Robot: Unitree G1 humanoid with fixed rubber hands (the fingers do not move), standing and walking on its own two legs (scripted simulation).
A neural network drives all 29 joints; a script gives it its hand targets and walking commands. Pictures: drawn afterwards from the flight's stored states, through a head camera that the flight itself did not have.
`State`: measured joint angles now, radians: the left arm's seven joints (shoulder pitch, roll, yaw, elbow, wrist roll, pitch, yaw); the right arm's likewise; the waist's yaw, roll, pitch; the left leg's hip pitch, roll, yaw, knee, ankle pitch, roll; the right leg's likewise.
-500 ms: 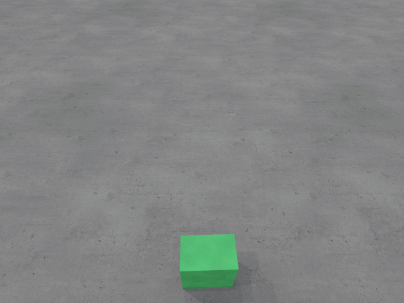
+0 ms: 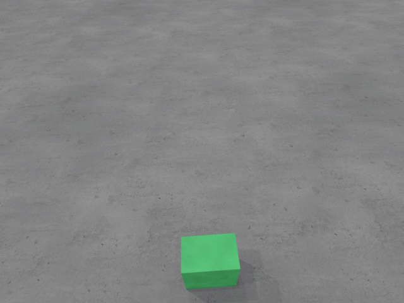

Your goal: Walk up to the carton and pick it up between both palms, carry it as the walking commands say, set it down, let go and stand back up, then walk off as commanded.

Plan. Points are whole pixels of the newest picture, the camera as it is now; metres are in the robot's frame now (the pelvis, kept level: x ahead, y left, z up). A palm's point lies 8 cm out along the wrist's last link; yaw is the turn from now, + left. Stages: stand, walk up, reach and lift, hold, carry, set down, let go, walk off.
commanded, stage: walk up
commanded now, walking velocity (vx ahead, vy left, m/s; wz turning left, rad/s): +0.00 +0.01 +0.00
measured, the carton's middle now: (209, 262) +0.41 +0.01 -0.65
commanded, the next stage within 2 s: stand in 0.10 s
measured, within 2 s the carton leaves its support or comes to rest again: neither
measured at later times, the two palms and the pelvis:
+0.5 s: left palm out of the picture +0.16 +0.23 -0.12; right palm (329, 300) +0.16 -0.24 -0.13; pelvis -0.02 -0.01 -0.02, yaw +1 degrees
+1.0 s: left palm out of the picture +0.16 +0.21 -0.17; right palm out of the picture +0.16 -0.22 -0.18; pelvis -0.05 +0.01 -0.07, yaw +1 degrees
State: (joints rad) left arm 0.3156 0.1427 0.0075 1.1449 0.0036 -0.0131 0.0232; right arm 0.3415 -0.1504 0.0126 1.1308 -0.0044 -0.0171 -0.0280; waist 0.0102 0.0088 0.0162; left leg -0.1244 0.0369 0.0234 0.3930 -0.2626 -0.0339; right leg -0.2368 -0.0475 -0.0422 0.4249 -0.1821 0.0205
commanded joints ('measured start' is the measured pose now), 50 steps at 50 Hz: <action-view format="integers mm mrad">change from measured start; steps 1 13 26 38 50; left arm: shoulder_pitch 82 82 -157 -240 -389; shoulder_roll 84 82 109 12 33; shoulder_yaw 12 12 14 134 99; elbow -4 -9 -518 -782 -848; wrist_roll -1 0 -30 68 4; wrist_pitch -2 -1 724 440 446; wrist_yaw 2 6 -43 -41 -21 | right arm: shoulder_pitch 88 96 -168 -304 -424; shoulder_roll -65 -61 -51 -64 -135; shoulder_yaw -8 -6 -13 -158 -131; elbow -1 16 -481 -745 -802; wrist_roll -1 -3 65 -82 -15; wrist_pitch -3 -2 763 458 466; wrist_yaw -3 -6 30 100 105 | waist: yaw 2 -3 -6 -11 2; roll -22 -9 -17 -7 -17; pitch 52 62 -153 -524 -374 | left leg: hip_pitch -99 -98 -429 -594 -753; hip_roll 58 67 -92 -97 -86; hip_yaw -32 -35 -1 -22 20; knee -76 -71 120 347 404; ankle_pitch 106 103 75 429 -158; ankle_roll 18 13 89 3 35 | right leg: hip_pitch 54 58 -56 -177 -367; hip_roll -66 -61 88 84 82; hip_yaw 63 62 26 44 6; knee -72 -72 105 396 446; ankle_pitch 90 88 137 520 -126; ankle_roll -16 -21 -62 -16 -34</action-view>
